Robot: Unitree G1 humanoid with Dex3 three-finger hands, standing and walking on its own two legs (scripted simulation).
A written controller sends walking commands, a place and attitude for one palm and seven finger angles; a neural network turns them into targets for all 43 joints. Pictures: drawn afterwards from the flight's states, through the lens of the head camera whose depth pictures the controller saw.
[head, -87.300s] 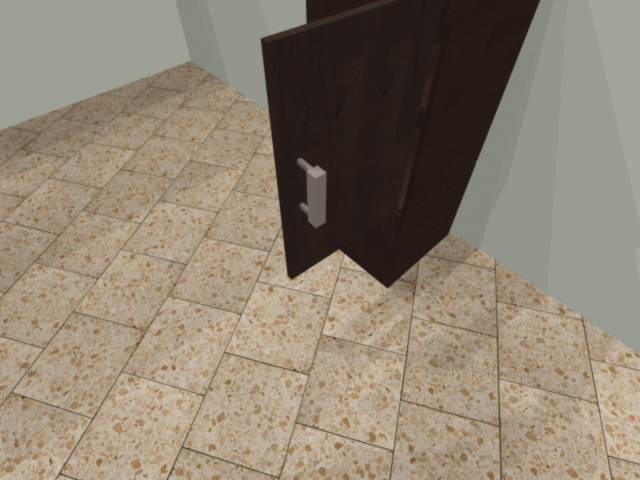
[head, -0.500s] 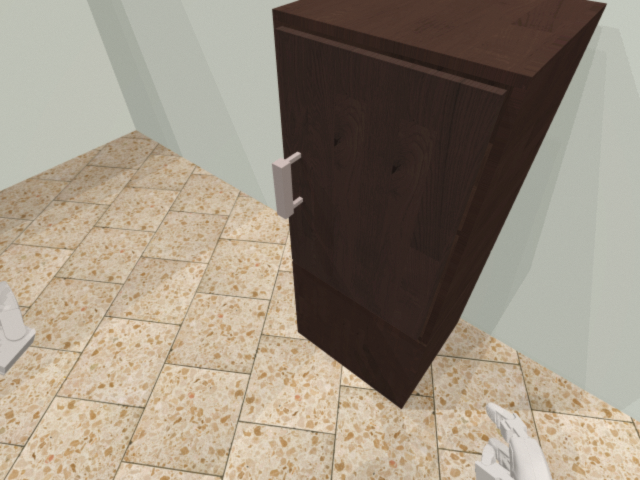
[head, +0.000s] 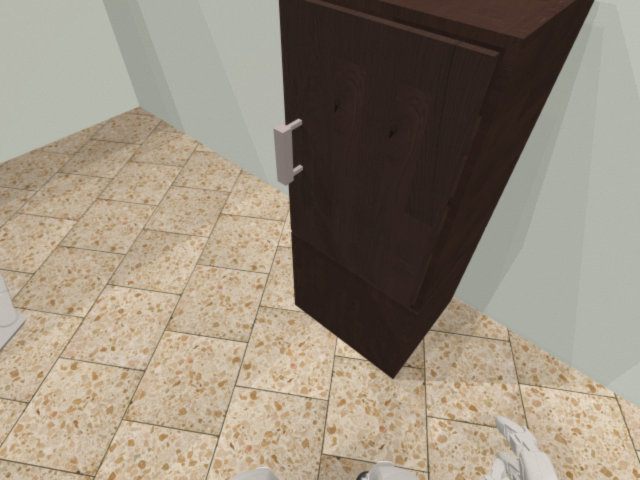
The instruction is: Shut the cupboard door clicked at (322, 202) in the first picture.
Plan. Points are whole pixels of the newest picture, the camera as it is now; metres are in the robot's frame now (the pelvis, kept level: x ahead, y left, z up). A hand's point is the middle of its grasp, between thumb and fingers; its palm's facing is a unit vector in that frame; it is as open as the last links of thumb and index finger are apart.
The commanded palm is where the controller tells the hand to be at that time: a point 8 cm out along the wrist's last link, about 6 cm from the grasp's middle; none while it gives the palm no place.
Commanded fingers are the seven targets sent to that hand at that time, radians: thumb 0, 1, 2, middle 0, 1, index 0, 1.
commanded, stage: step back with the hand held close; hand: left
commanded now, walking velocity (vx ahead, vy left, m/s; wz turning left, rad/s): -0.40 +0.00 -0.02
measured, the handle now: (291, 151) +0.76 +0.09 -0.01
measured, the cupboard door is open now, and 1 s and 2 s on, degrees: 0 0 0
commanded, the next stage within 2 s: stop stepping back and stand still in 0.38 s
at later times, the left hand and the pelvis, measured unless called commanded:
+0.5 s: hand out of the picture +0.04 +0.30 +0.20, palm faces +0.64 -0.68 -0.34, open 7.4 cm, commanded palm -0.03 +0.31 +0.21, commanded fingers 0.00 0.90 0.90 -0.20 -0.30 -0.20 -0.30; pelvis -0.13 +0.00 +0.01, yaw +8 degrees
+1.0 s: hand out of the picture +0.02 +0.26 +0.20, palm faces +0.36 -0.84 -0.41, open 7.4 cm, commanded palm -0.05 +0.30 +0.21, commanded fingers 0.00 0.90 0.90 -0.20 -0.30 -0.20 -0.30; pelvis -0.22 +0.01 +0.03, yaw -5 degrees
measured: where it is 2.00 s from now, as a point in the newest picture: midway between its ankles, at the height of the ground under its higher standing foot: outside the picture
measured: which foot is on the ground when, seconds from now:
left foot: down 0.00-0.24, up 0.26-0.38, down 0.40-0.66, up 0.68-0.84, down 0.86-1.00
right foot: down 0.00-0.40, up 0.42-0.62, down 0.64-0.88, up 0.90-1.00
